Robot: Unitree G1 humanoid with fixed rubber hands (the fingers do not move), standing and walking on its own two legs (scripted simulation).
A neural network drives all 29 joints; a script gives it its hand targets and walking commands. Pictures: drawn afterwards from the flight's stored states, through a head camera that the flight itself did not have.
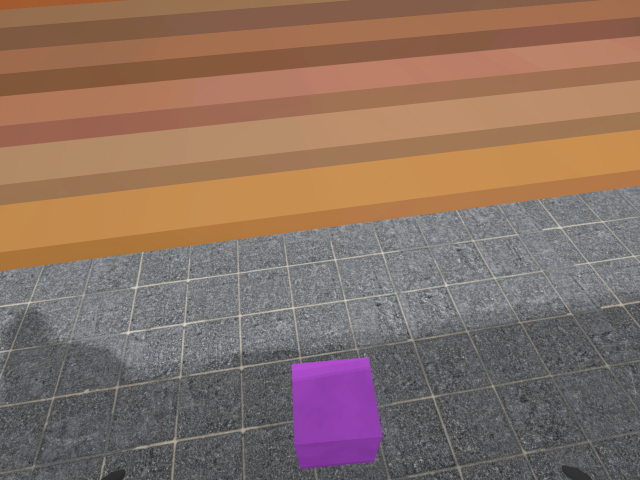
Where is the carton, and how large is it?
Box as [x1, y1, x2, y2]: [292, 357, 381, 468]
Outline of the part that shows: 368,357 292,364 294,445 300,468 373,461 381,438 381,431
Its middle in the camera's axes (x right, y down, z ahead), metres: +0.04 +0.49 +1.08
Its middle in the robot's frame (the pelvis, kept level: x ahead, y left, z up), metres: +0.41 +0.00 -0.66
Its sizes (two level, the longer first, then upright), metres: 0.210 0.200 0.250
